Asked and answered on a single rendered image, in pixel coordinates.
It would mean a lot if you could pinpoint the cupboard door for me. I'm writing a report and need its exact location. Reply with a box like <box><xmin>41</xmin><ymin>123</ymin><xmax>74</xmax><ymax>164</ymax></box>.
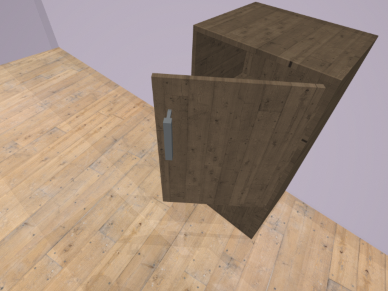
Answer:
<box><xmin>151</xmin><ymin>73</ymin><xmax>326</xmax><ymax>207</ymax></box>

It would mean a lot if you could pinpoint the handle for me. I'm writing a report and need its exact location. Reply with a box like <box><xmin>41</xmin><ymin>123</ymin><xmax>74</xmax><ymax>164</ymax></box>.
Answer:
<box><xmin>163</xmin><ymin>109</ymin><xmax>173</xmax><ymax>160</ymax></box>

